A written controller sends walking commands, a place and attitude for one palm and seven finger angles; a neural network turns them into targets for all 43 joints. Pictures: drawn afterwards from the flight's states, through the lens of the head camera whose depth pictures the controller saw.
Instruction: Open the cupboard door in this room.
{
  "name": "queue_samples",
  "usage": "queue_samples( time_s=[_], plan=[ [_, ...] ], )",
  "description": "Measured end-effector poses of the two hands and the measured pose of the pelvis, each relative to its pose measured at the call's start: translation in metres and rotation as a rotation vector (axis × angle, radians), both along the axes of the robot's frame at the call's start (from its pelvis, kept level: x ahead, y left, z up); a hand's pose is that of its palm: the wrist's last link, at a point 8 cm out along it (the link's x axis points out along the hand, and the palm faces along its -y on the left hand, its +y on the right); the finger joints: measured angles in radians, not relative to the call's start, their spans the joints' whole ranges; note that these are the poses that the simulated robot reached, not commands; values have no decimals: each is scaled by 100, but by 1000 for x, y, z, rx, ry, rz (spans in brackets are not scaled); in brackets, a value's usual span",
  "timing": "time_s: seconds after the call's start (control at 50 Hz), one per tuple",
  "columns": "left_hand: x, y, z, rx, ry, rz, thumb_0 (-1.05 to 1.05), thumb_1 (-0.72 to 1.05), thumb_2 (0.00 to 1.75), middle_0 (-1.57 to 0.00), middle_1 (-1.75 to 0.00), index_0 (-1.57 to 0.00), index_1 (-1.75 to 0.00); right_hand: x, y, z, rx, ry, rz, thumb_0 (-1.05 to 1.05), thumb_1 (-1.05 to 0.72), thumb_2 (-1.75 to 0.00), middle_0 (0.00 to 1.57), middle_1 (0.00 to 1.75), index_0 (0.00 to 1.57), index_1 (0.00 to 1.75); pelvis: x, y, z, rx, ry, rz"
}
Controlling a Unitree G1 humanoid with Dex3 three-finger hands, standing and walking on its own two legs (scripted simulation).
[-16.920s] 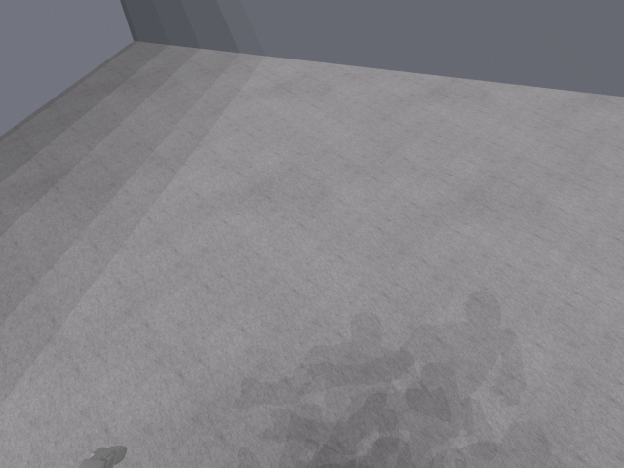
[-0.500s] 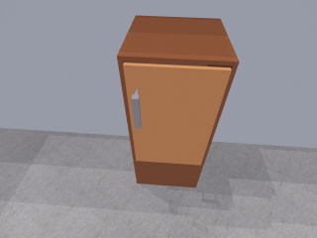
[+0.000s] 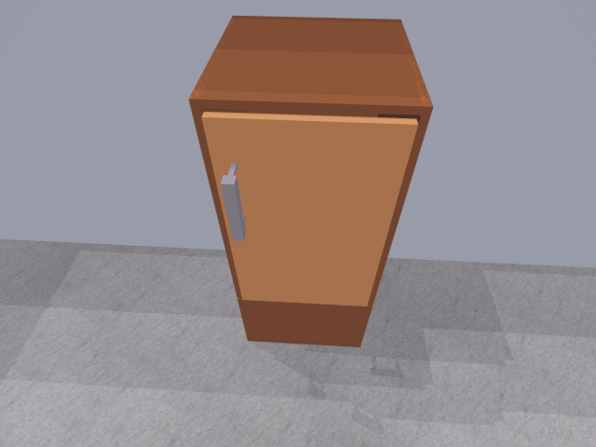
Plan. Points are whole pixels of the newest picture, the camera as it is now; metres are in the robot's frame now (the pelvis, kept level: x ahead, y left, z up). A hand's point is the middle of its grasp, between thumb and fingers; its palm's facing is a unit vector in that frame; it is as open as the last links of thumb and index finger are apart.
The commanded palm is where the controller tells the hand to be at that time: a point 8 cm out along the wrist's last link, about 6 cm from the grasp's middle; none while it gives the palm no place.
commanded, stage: come to a stop and stand still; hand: left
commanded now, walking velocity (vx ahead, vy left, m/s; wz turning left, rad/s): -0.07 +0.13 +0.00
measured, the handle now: (236, 202) +0.55 +0.16 -0.02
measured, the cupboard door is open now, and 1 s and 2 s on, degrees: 0 0 0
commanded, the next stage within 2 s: look again from close up in 1.30 s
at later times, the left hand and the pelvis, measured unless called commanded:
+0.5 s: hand out of the picture +0.01 +0.18 -0.17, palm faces +0.09 -0.97 -0.20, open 7.4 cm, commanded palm none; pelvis +0.01 +0.01 +0.01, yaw +1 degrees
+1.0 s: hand out of the picture +0.03 +0.24 -0.17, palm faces +0.01 -0.98 -0.20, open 7.3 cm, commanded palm none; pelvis +0.03 +0.08 +0.00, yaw -1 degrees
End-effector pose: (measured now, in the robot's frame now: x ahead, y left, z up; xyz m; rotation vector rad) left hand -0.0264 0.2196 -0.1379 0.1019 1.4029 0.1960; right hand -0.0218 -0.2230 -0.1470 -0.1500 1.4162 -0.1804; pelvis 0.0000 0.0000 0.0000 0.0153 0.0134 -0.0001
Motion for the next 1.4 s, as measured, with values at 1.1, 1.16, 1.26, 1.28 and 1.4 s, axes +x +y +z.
queue_samples(
  time_s=[1.1, 1.16, 1.26, 1.28, 1.4],
  plan=[
    [49, 70, -4, -14, 43, -48, 0, 92, 90, -20, -30, -19, -30, 57, 83, 7, 11, -34, 40, 1, -92, -90, 20, 30, 20, 30, 39, 81, 5, -15, -6, -11],
    [49, 67, -6, -23, 61, -44, 0, 92, 90, -20, -30, -19, -30, 70, 79, 9, -6, -51, 45, 1, -92, -90, 20, 30, 20, 30, 43, 81, 5, -14, -10, -13],
    [55, 64, -7, -29, 63, -44, 0, 91, 90, -20, -30, -19, -30, 83, 76, 10, -14, -66, 52, 1, -91, -90, 20, 30, 20, 30, 48, 79, 5, -14, -13, -14],
    [57, 64, -7, -29, 61, -45, 0, 91, 90, -20, -30, -19, -30, 85, 75, 10, -15, -66, 53, 1, -91, -90, 20, 30, 20, 30, 49, 79, 5, -14, -13, -15],
    [69, 63, -6, -16, 45, -55, 1, 92, 90, -20, -30, -19, -30, 86, 71, 9, -10, -53, 51, 1, -92, -90, 20, 30, 20, 30, 53, 74, 5, -12, -12, -16]
  ],
)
